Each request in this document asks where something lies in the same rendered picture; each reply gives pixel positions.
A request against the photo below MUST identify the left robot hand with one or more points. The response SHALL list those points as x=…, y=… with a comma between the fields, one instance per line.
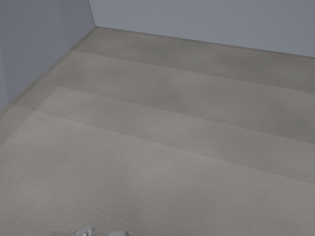
x=89, y=231

